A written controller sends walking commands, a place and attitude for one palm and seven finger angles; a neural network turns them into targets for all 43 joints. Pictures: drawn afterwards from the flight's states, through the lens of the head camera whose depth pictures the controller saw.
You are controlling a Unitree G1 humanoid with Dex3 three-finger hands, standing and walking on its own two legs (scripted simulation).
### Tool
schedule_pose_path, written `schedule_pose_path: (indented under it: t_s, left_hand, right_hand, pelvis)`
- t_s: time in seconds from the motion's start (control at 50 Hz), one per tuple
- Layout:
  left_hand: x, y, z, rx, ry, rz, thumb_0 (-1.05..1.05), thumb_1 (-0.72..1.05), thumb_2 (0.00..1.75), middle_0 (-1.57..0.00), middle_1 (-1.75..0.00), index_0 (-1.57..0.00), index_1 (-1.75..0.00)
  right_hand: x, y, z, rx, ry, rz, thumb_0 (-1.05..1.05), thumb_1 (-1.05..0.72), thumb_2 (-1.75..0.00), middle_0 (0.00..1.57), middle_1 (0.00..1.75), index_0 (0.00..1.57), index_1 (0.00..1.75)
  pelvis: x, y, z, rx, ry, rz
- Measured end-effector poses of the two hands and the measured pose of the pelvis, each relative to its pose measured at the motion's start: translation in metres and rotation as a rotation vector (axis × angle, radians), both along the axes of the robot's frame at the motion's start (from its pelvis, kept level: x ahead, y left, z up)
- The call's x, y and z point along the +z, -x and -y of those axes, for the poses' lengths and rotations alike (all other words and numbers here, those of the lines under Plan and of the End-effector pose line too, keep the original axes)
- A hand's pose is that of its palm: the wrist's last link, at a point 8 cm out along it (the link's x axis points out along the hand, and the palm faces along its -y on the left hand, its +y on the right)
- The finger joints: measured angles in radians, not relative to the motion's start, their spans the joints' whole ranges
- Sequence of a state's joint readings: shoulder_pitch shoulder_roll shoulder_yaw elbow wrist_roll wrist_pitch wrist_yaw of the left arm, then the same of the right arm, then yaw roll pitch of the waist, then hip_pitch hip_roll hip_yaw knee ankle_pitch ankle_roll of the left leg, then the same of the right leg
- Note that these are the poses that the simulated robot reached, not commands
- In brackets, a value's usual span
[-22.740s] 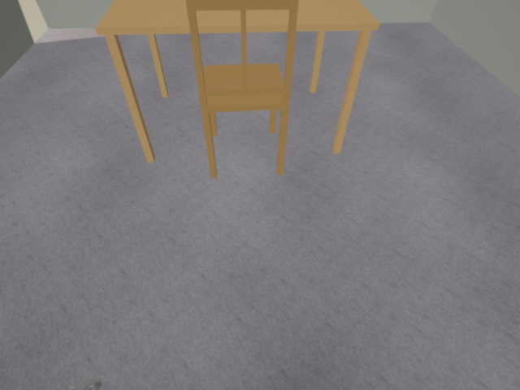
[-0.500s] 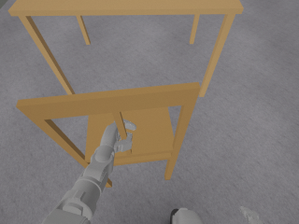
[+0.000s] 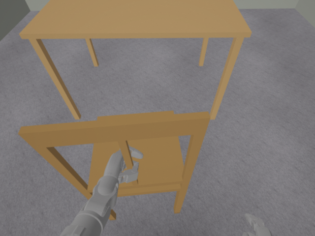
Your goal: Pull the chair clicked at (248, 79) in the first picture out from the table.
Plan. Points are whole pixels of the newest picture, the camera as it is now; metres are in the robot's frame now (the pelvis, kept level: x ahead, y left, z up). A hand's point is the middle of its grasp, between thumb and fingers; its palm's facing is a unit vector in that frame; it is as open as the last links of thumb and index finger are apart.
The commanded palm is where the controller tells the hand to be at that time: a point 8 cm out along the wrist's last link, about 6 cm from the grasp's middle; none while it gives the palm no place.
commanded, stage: stop walking, hand still on the chair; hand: left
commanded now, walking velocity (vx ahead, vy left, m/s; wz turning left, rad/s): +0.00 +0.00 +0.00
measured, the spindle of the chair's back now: (129, 165) +0.32 +0.10 -0.07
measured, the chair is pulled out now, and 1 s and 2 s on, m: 0.57 0.57 0.57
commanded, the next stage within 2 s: open the thumb and straighten the fingers in 0.12 s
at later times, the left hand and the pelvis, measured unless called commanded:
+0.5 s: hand (132, 168) +0.30 +0.09 -0.05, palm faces -0.15 -0.98 -0.13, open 8.8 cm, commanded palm +0.29 +0.14 -0.03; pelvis +0.00 +0.00 -0.01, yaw +1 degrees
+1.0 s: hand (129, 168) +0.30 +0.10 -0.05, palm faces -0.13 -0.98 -0.13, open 17.2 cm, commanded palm +0.29 +0.15 -0.03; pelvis +0.00 +0.00 -0.03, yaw +3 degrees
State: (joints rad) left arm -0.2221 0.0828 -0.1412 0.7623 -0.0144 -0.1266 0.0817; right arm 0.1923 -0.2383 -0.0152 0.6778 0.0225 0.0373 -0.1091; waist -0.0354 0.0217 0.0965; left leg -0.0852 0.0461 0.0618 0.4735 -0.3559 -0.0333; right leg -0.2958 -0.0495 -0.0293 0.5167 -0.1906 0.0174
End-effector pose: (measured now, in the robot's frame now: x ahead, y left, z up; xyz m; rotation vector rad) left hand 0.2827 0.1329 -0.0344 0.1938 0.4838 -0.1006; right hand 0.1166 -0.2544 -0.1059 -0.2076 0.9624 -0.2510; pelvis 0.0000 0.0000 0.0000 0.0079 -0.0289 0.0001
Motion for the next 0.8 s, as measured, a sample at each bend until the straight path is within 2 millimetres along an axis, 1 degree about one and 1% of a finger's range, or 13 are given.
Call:
schedule_pose_path:
  t_s: [0.06, 0.14, 0.24, 0.34, 0.38, 0.42, 0.52, 0.58, 0.64, 0.72, 0.8]
  left_hand:
    - [0.0, 0.0, 0.0, 0.002, 0.003, -0.001, 0.03, 0.71, 0.83, -0.21, -1.22, -0.49, -1.45]
    - [0.0, 0.0, 0.0, 0.005, 0.006, -0.003, 0.03, 0.71, 0.83, -0.2, -1.22, -0.49, -1.45]
    - [0.0, 0.0, 0.0, 0.007, 0.008, -0.006, 0.04, 0.71, 0.83, -0.2, -1.23, -0.49, -1.45]
    - [-0.001, -0.002, -0.003, 0.019, 0.046, 0.025, 0.03, 0.65, 0.79, -0.25, -1.27, -0.49, -1.45]
    - [0.001, -0.003, -0.005, 0.003, 0.04, 0.047, 0.03, 0.57, 0.75, -0.28, -1.29, -0.49, -1.45]
    - [0.001, -0.005, -0.006, -0.011, 0.034, 0.051, 0.02, 0.45, 0.69, -0.31, -1.31, -0.49, -1.45]
    - [0.001, -0.012, -0.01, -0.011, 0.031, 0.032, 0.02, 0.04, 0.48, -0.37, -1.32, -0.48, -1.41]
    - [0.002, -0.013, -0.013, -0.004, 0.029, 0.021, 0.01, -0.18, 0.37, -0.38, -1.25, -0.45, -1.32]
    - [0.0, -0.012, -0.013, -0.005, 0.029, 0.01, 0.01, -0.33, 0.3, -0.36, -1.14, -0.4, -1.18]
    - [-0.001, -0.009, -0.012, -0.003, 0.037, 0.005, 0.0, -0.44, 0.24, -0.3, -0.92, -0.32, -0.94]
    - [-0.002, -0.009, -0.013, 0.002, 0.03, 0.004, 0.0, -0.5, 0.22, -0.22, -0.66, -0.23, -0.68]
  right_hand:
    - [0.004, -0.001, 0.001, 0.0, 0.008, 0.007, 0.01, -0.91, -0.9, 0.2, 0.3, 0.2, 0.3]
    - [0.003, 0.001, -0.002, -0.002, 0.001, 0.0, 0.0, -0.91, -0.9, 0.2, 0.3, 0.2, 0.3]
    - [-0.001, 0.008, -0.01, -0.005, -0.022, -0.025, 0.01, -0.91, -0.9, 0.2, 0.3, 0.2, 0.3]
    - [-0.003, 0.018, -0.012, -0.001, -0.065, -0.02, 0.01, -0.91, -0.9, 0.21, 0.3, 0.2, 0.3]
    - [-0.004, 0.021, -0.011, 0.01, -0.063, -0.012, 0.01, -0.91, -0.9, 0.21, 0.3, 0.2, 0.3]
    - [-0.005, 0.024, -0.009, 0.019, -0.062, -0.009, 0.01, -0.91, -0.9, 0.21, 0.3, 0.2, 0.3]
    - [-0.01, 0.029, -0.006, 0.026, -0.056, -0.008, 0.01, -0.91, -0.9, 0.21, 0.3, 0.2, 0.3]
    - [-0.013, 0.028, -0.006, 0.026, -0.056, -0.001, 0.01, -0.91, -0.9, 0.21, 0.3, 0.2, 0.3]
    - [-0.017, 0.025, -0.008, 0.033, -0.059, 0.008, 0.01, -0.91, -0.9, 0.2, 0.3, 0.2, 0.3]
    - [-0.019, 0.018, -0.011, 0.044, -0.062, 0.027, 0.01, -0.91, -0.9, 0.2, 0.3, 0.2, 0.3]
    - [-0.02, 0.007, -0.014, 0.059, -0.064, 0.048, 0.01, -0.91, -0.9, 0.21, 0.3, 0.2, 0.3]
  pelvis:
    - [0.0, 0.001, 0.0, -0.002, 0.001, -0.004]
    - [0.001, 0.001, 0.0, -0.005, 0.002, -0.009]
    - [0.001, 0.001, 0.0, -0.005, 0.004, -0.009]
    - [-0.003, 0.001, 0.001, 0.022, 0.002, -0.083]
    - [-0.005, 0.002, 0.001, 0.025, 0.003, -0.105]
    - [-0.007, 0.003, -0.001, 0.026, 0.004, -0.123]
    - [-0.012, 0.004, -0.005, 0.024, 0.001, -0.154]
    - [-0.015, 0.004, -0.007, 0.023, 0.0, -0.165]
    - [-0.017, 0.003, -0.008, 0.025, -0.001, -0.174]
    - [-0.02, 0.002, -0.008, 0.027, -0.001, -0.18]
    - [-0.023, 0.001, -0.007, 0.03, -0.002, -0.184]
